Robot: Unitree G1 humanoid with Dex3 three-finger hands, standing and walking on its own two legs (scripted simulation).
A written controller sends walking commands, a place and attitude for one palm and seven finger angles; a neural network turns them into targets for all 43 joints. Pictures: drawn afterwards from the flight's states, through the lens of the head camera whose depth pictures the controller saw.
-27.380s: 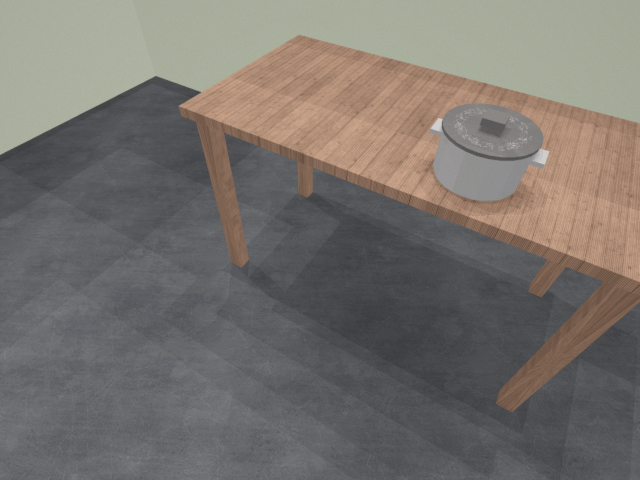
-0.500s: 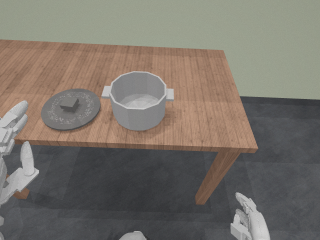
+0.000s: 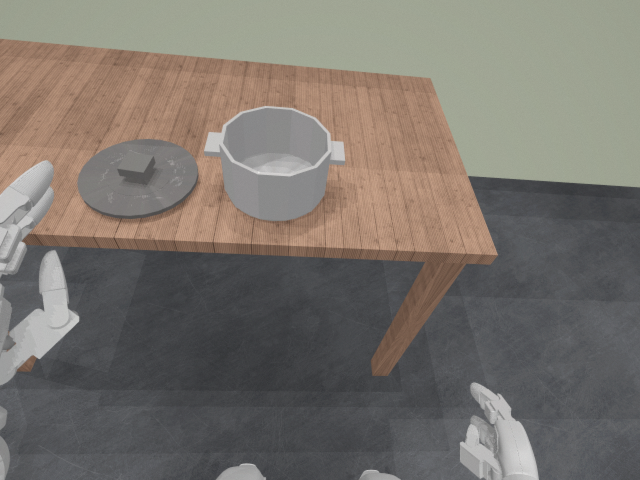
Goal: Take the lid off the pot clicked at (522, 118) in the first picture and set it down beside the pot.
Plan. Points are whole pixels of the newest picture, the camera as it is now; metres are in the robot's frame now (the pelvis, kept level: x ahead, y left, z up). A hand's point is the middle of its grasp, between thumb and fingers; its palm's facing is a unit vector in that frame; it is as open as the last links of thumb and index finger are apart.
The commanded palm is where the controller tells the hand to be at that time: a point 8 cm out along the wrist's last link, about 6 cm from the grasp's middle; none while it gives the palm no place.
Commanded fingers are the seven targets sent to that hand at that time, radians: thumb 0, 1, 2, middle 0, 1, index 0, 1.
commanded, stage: step back with the hand held close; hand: left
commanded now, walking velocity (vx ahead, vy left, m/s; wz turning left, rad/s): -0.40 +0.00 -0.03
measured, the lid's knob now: (136, 165) +0.59 +0.36 -0.01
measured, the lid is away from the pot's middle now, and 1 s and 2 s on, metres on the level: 0.24 0.24 0.24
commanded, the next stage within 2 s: stop stepping back and stand still in 0.06 s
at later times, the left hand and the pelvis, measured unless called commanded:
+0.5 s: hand out of the picture +0.10 +0.24 +0.18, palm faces +0.27 -0.84 -0.47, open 7.4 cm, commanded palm +0.04 +0.29 +0.20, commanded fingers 0.00 0.90 0.90 -0.20 -0.30 -0.20 -0.30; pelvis -0.10 +0.01 +0.01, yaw -3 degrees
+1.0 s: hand out of the picture +0.08 +0.27 +0.15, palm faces +0.29 -0.87 -0.41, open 7.4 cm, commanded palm none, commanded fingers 0.00 0.90 0.90 -0.20 -0.30 -0.20 -0.30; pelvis -0.12 +0.04 +0.01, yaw +0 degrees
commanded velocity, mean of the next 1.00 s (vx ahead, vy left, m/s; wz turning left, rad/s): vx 0.06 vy -0.01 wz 0.01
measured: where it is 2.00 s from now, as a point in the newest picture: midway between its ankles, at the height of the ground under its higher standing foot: outside the picture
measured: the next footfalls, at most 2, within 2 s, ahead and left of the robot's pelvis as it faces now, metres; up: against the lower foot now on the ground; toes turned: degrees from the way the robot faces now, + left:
right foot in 0.20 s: -0.06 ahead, -0.11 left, +0.00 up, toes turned +8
left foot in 0.34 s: -0.05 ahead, +0.15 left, +0.00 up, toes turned +0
